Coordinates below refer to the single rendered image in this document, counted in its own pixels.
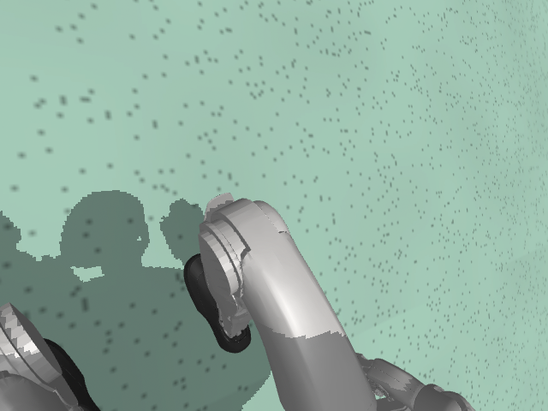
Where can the left robot foot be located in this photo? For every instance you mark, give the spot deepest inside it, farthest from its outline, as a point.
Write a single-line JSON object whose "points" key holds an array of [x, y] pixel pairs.
{"points": [[73, 377]]}

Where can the right robot arm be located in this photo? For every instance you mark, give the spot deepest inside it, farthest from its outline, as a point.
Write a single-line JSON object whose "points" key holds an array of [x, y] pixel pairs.
{"points": [[433, 398]]}

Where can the right robot hand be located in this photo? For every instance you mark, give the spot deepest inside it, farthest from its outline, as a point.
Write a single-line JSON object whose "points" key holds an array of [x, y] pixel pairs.
{"points": [[399, 387]]}

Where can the right robot foot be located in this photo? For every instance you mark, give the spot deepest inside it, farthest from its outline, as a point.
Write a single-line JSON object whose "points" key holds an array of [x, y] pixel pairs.
{"points": [[195, 281]]}

